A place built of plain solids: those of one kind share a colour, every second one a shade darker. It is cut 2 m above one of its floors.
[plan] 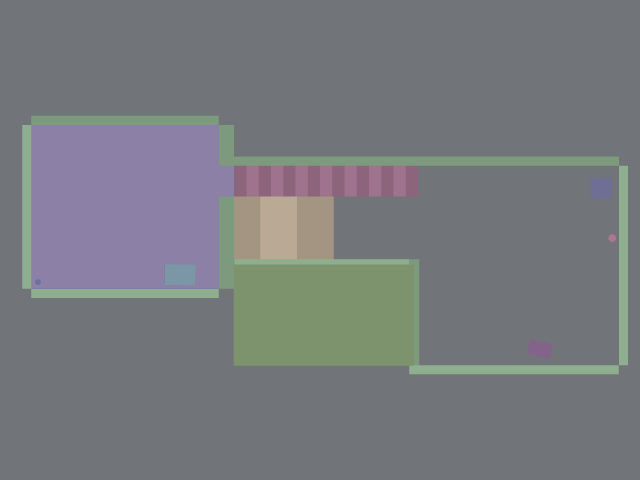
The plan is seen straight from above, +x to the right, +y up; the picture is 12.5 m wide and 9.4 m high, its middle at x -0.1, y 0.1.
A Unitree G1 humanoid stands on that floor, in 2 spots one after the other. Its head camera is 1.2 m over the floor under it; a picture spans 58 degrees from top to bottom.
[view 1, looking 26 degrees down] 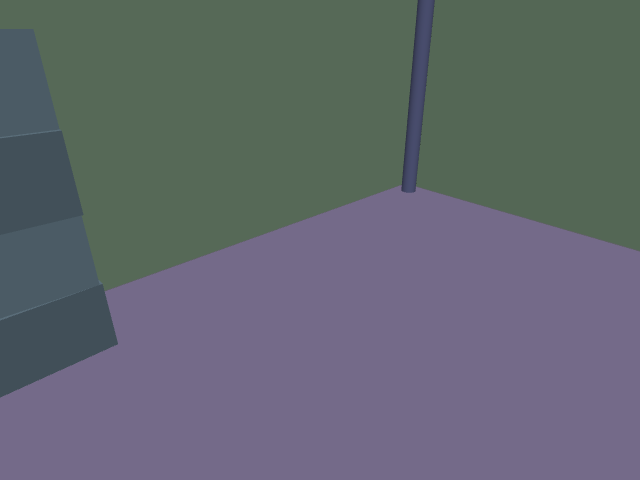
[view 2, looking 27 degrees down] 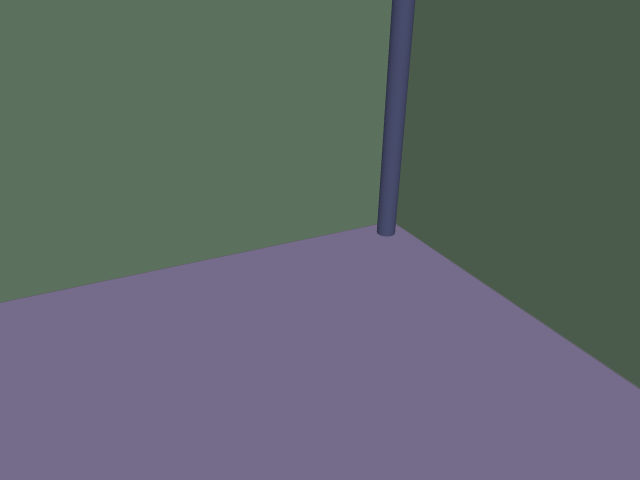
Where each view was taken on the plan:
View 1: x -2.78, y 1.25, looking -133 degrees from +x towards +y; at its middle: floor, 2.74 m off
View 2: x -4.21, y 1.32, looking -115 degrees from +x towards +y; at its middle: floor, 2.64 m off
